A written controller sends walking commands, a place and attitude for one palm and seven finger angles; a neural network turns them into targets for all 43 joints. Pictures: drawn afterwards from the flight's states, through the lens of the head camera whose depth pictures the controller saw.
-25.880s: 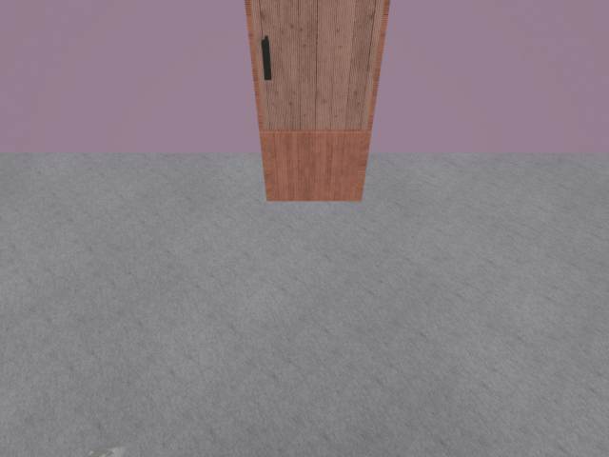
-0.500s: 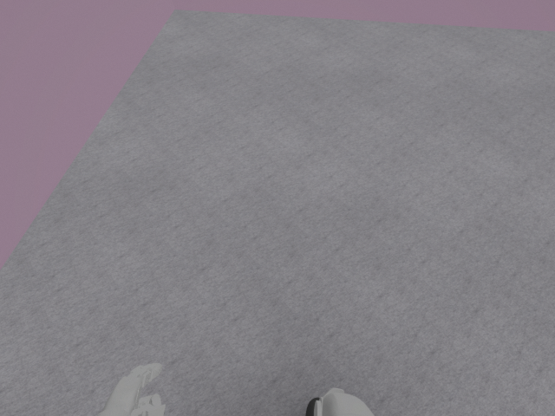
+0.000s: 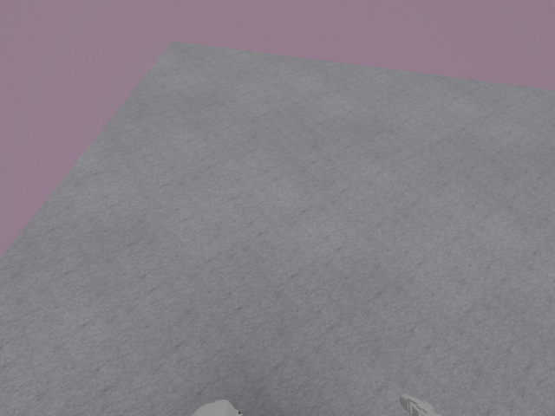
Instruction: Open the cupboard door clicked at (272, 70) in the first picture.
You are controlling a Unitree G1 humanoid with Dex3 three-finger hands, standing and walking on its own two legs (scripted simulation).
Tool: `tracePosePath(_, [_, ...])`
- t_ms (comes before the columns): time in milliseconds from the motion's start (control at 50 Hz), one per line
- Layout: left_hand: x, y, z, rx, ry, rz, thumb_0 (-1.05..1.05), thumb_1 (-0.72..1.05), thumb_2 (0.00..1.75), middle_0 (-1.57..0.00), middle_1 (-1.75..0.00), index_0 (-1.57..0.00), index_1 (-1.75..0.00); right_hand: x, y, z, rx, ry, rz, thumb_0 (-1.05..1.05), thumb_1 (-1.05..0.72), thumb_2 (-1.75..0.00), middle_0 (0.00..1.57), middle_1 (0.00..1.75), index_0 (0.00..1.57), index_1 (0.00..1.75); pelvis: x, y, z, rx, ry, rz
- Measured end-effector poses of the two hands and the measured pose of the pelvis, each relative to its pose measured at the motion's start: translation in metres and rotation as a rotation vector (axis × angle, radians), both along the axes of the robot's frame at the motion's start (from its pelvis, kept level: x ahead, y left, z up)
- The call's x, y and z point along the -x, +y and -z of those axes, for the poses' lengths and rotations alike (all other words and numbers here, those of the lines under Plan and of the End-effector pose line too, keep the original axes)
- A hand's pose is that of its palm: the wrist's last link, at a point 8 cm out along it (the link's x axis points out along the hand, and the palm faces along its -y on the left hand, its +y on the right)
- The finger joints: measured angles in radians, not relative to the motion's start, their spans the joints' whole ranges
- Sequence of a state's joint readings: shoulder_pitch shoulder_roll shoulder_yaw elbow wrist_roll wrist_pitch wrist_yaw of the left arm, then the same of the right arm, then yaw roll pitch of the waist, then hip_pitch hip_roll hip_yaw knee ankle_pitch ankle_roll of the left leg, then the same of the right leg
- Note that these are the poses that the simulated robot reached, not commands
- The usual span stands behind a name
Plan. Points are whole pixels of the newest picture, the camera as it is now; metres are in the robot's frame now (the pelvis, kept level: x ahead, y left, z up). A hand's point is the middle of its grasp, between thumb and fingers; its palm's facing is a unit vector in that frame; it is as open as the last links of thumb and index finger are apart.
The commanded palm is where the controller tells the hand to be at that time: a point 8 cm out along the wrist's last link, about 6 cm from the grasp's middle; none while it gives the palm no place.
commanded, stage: turn to face it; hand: left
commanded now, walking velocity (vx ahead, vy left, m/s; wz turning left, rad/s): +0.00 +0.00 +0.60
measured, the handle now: out of the picture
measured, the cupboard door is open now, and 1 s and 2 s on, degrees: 45 45 45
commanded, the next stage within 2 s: none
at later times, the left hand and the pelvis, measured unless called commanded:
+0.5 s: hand (180, 390) +0.17 +0.17 -0.13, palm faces +0.28 -0.92 -0.27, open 7.4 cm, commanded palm none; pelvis +0.12 -0.05 +0.02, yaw +18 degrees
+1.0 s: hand out of the picture +0.09 +0.19 -0.15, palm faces +0.58 -0.77 -0.27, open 7.4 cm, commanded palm none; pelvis +0.15 -0.04 +0.02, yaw +35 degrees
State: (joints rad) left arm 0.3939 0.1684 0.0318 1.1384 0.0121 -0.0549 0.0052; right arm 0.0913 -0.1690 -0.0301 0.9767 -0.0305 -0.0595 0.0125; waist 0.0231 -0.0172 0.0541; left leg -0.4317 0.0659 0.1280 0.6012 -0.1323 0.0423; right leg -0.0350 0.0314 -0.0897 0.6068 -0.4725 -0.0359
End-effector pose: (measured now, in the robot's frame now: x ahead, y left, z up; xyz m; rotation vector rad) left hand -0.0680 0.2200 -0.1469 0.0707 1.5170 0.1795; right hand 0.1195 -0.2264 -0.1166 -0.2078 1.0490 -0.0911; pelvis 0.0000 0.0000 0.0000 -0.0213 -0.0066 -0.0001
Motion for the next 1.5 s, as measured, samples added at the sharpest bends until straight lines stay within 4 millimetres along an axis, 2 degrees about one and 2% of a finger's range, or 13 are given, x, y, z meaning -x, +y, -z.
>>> tracePosePath(60, [-0.029, 0.004, 0.004, 0.003, 0.004, 0.01, 0.01, 0.92, 0.9, -0.2, -0.3, -0.19, -0.29, -0.015, 0.006, 0.0, 0.011, 0.004, 0.007, 0.0, -0.9, -0.89, 0.2, 0.3, 0.19, 0.3, -0.02, 0.004, 0.0, -0.016, -0.006, -0.004])
tracePosePath(140, [-0.093, 0.007, -0.006, -0.01, -0.116, -0.011, 0.01, 0.92, 0.9, -0.2, -0.3, -0.19, -0.29, -0.007, 0.008, 0.001, 0.019, 0.124, -0.004, 0.0, -0.91, -0.89, 0.2, 0.3, 0.2, 0.3, -0.041, 0.004, -0.011, -0.012, 0.006, -0.056])
tracePosePath(260, [-0.177, 0.01, -0.025, -0.07, -0.286, -0.031, 0.01, 0.93, 0.9, -0.2, -0.3, -0.19, -0.29, -0.002, -0.016, 0.003, 0.033, 0.272, -0.016, 0.0, -0.93, -0.89, 0.21, 0.3, 0.2, 0.3, -0.068, -0.01, -0.016, -0.009, 0.028, -0.131])
tracePosePath(400, [-0.226, 0.0, -0.039, -0.167, -0.389, -0.052, 0.01, 0.92, 0.9, -0.2, -0.3, -0.19, -0.29, -0.038, -0.054, 0.02, 0.016, 0.317, -0.042, 0.01, -0.91, -0.89, 0.21, 0.3, 0.2, 0.3, -0.1, -0.044, -0.008, -0.033, 0.041, -0.219])
tracePosePath(500, [-0.219, -0.012, -0.051, -0.187, -0.371, -0.127, 0.01, 0.91, 0.9, -0.2, -0.3, -0.2, -0.29, -0.095, -0.065, 0.009, 0.03, 0.285, -0.124, 0.01, -0.91, -0.89, 0.2, 0.3, 0.19, 0.3, -0.12, -0.054, -0.019, -0.055, 0.037, -0.305])
tracePosePath(580, [-0.2, -0.023, -0.048, -0.174, -0.331, -0.196, 0.01, 0.91, 0.9, -0.21, -0.3, -0.2, -0.29, -0.15, -0.058, -0.001, 0.043, 0.226, -0.218, 0.01, -0.91, -0.89, 0.2, 0.3, 0.19, 0.3, -0.132, -0.057, -0.023, -0.067, 0.037, -0.366])
tracePosePath(780, [-0.113, -0.024, -0.007, -0.121, -0.157, -0.402, 0.01, 0.91, 0.9, -0.21, -0.3, -0.2, -0.29, -0.271, 0.021, -0.013, 0.082, -0.001, -0.485, 0.01, -0.91, -0.89, 0.2, 0.3, 0.19, 0.3, -0.143, -0.037, -0.001, -0.027, 0.031, -0.501])
tracePosePath(880, [-0.103, -0.009, -0.009, -0.156, -0.134, -0.471, 0.01, 0.91, 0.9, -0.21, -0.3, -0.2, -0.29, -0.279, 0.04, -0.021, 0.1, -0.019, -0.554, 0.0, -0.9, -0.89, 0.2, 0.3, 0.19, 0.3, -0.146, -0.035, -0.004, -0.012, 0.029, -0.554])
tracePosePath(1080, [-0.145, -0.004, -0.04, -0.238, -0.27, -0.514, 0.01, 0.91, 0.9, -0.2, -0.3, -0.19, -0.29, -0.268, 0.025, -0.009, 0.08, 0.124, -0.602, 0.0, -0.9, -0.89, 0.21, 0.3, 0.2, 0.3, -0.166, -0.054, -0.017, 0.007, 0.037, -0.658])
tracePosePath(1200, [-0.164, -0.031, -0.045, -0.299, -0.309, -0.54, 0.01, 0.91, 0.9, -0.2, -0.3, -0.2, -0.29, -0.284, 0.0, 0.018, 0.065, 0.194, -0.616, 0.01, -0.9, -0.89, 0.21, 0.3, 0.2, 0.3, -0.187, -0.079, -0.005, -0.016, 0.05, -0.736])
tracePosePath(1300, [-0.158, -0.067, -0.05, -0.272, -0.27, -0.614, 0.01, 0.91, 0.9, -0.21, -0.3, -0.2, -0.29, -0.305, -0.001, 0.012, 0.076, 0.222, -0.663, 0.01, -0.9, -0.89, 0.2, 0.3, 0.2, 0.3, -0.198, -0.085, -0.016, -0.041, 0.045, -0.809])
tracePosePath(1400, [-0.144, -0.096, -0.044, -0.228, -0.245, -0.707, 0.01, 0.91, 0.9, -0.21, -0.3, -0.2, -0.29, -0.325, 0.02, 0.002, 0.091, 0.217, -0.749, 0.01, -0.9, -0.89, 0.2, 0.3, 0.19, 0.3, -0.205, -0.087, -0.021, -0.052, 0.049, -0.888])
tracePosePath(1500, [-0.11, -0.114, -0.029, -0.205, -0.212, -0.821, 0.01, 0.91, 0.9, -0.21, -0.3, -0.2, -0.3, -0.345, 0.066, -0.004, 0.106, 0.155, -0.873, 0.01, -0.91, -0.89, 0.2, 0.3, 0.19, 0.3, -0.202, -0.082, -0.015, -0.041, 0.044, -0.963])
